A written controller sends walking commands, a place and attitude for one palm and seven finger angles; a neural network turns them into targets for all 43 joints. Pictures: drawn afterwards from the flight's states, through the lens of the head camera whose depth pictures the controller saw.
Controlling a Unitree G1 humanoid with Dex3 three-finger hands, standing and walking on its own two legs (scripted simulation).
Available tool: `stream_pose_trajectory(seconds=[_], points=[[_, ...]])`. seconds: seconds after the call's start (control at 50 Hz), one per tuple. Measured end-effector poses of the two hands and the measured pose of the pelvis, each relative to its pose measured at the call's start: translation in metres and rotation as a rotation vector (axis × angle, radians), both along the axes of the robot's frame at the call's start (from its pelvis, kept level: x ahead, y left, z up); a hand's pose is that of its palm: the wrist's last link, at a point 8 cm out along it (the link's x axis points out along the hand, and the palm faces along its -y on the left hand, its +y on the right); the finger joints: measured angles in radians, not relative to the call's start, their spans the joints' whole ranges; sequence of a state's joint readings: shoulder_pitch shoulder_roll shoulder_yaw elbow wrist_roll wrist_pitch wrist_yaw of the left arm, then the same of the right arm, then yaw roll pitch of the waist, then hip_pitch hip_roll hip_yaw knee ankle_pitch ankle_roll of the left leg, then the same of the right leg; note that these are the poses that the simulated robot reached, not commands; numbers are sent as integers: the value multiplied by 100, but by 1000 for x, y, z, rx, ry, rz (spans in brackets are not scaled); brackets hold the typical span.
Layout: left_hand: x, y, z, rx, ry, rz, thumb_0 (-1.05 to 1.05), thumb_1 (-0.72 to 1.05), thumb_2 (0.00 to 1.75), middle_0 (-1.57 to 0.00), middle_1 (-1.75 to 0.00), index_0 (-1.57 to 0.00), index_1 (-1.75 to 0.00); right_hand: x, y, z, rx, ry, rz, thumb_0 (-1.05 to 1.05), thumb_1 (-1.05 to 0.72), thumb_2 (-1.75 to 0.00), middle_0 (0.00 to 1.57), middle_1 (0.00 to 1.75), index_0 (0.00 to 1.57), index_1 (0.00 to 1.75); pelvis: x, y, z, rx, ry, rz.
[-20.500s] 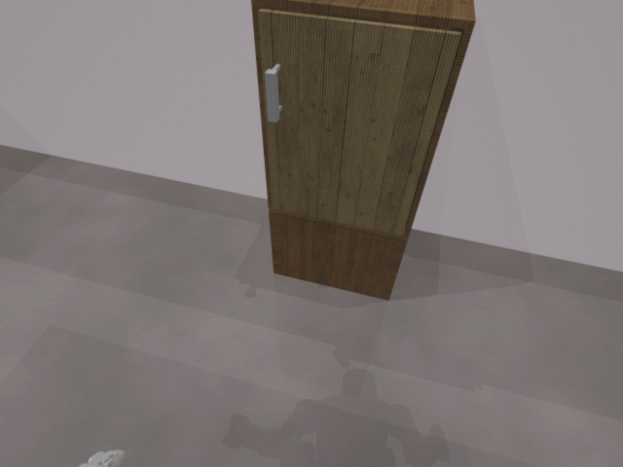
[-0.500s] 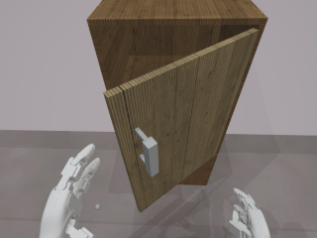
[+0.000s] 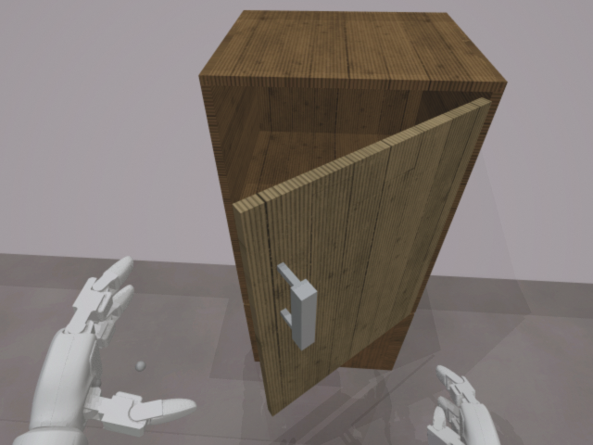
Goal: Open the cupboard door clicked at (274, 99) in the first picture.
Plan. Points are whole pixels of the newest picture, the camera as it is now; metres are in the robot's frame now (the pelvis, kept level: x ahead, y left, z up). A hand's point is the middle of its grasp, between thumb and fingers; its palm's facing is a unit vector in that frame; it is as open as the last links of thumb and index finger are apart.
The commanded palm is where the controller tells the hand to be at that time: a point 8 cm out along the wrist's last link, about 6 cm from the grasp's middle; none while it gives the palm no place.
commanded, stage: draw the hand back to the body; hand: left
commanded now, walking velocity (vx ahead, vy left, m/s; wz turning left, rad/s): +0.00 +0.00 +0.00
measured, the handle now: (294, 305) +0.29 +0.04 +0.07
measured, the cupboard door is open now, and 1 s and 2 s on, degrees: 39 39 39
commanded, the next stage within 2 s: step back with the hand held close in 0.86 s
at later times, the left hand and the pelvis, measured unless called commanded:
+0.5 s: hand (66, 298) +0.20 +0.25 +0.19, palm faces +0.44 -0.81 -0.39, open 8.9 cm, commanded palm +0.15 +0.29 +0.20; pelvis +0.01 -0.01 +0.03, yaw -1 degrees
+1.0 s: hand (85, 301) +0.20 +0.23 +0.19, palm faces +0.43 -0.82 -0.39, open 7.4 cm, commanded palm +0.15 +0.28 +0.20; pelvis +0.01 -0.02 +0.03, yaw -1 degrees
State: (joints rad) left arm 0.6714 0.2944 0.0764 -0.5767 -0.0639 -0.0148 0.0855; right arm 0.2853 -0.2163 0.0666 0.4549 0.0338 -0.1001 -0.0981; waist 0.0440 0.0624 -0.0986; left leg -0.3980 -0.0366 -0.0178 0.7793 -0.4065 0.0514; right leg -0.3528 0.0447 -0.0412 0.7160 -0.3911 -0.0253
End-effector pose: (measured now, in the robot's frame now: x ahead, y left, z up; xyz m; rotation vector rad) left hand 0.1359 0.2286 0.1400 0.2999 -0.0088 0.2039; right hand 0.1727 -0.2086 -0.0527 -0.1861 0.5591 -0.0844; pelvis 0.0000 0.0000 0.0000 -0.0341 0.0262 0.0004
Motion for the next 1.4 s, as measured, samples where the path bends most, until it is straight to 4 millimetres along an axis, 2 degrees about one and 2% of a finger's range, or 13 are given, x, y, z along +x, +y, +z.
stream_pose_trajectory(seconds=[0.22,0.46,0.56,0.64,0.74,0.92,1.0,1.1,1.26,1.4], points=[[10,31,30,101,-54,106,0,14,58,-18,-30,-18,-31,4,2,3,-6,45,14,1,-90,-90,20,30,21,30,7,2,16,11,-52,-3],[20,54,59,162,-133,192,0,56,76,-19,-30,-19,-31,17,-10,10,-19,57,19,1,-90,-90,20,30,21,30,12,-4,25,20,-83,-8],[22,60,69,177,-169,226,1,72,83,-20,-30,-20,-31,19,-15,10,-18,67,16,1,-90,-90,20,30,21,30,13,-7,27,22,-90,-9],[24,54,64,152,-152,222,1,81,87,-20,-30,-20,-31,18,-20,9,-15,79,13,1,-90,-90,20,30,21,30,12,-10,28,24,-94,-10],[23,44,56,132,-117,195,1,86,89,-20,-30,-20,-31,13,-26,8,-18,93,5,1,-90,-90,20,30,21,30,11,-14,29,25,-98,-11],[21,41,65,163,-145,203,1,88,90,-21,-30,-21,-31,9,-31,5,-8,97,1,1,-90,-90,20,30,21,30,9,-20,30,25,-108,-11],[21,38,63,156,-137,203,1,89,90,-21,-30,-21,-31,8,-32,3,-2,102,-1,1,-90,-90,20,30,21,30,8,-23,30,27,-109,-11],[27,48,70,222,-164,207,1,89,90,-21,-30,-21,-31,4,-37,3,-4,128,-12,1,-90,-90,20,30,21,30,4,-25,30,18,-74,-6],[26,38,55,235,-79,106,1,89,90,-21,-30,-21,-31,-16,-54,4,-39,172,-106,1,-90,-90,20,30,21,30,-7,-16,28,24,-32,-28],[9,50,66,291,-137,81,1,88,90,-21,-30,-21,-31,-41,-54,9,-65,179,-156,1,-90,-90,20,30,20,30,-26,-9,25,26,-30,-31]])
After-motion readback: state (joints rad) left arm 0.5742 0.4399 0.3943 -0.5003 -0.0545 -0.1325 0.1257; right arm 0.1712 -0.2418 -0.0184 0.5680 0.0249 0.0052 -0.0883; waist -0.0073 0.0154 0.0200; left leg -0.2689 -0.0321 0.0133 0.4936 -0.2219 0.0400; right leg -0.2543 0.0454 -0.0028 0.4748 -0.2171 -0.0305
